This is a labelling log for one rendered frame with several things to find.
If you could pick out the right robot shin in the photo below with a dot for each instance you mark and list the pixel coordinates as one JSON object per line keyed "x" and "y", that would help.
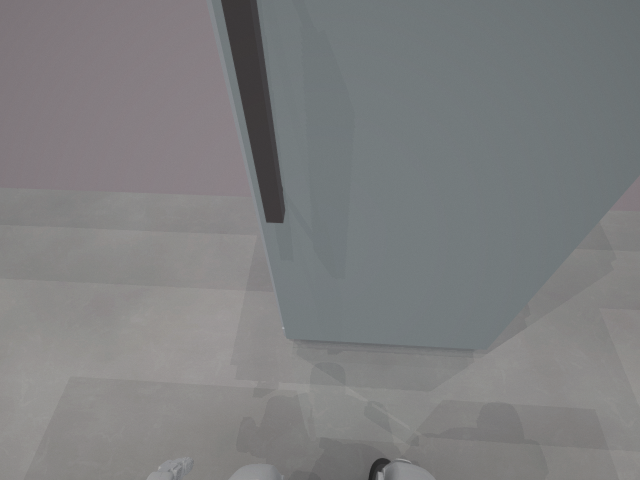
{"x": 397, "y": 460}

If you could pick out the handle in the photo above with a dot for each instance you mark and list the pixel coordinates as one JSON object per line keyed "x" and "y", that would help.
{"x": 243, "y": 27}

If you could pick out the fridge door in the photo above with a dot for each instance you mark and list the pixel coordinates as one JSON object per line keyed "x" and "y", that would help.
{"x": 440, "y": 159}

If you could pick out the robot left hand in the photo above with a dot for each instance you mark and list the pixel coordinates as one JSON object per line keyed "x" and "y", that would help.
{"x": 173, "y": 470}

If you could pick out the right robot foot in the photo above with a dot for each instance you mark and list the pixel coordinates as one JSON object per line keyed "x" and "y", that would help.
{"x": 377, "y": 466}

